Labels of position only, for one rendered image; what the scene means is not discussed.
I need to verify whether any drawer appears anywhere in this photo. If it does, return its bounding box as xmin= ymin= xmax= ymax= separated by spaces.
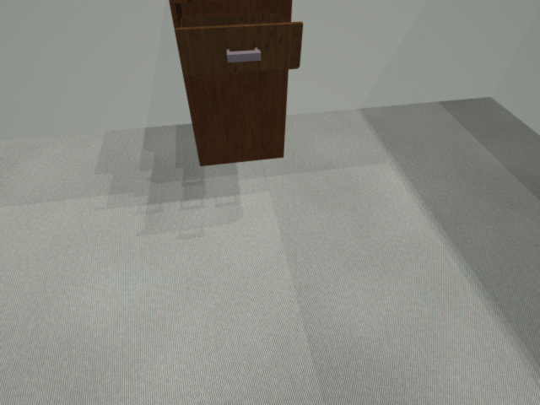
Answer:
xmin=175 ymin=13 xmax=303 ymax=77

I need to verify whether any handle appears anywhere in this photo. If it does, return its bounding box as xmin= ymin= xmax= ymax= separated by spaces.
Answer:
xmin=226 ymin=48 xmax=261 ymax=62

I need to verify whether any cabinet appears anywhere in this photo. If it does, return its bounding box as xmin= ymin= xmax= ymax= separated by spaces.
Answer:
xmin=169 ymin=0 xmax=292 ymax=166

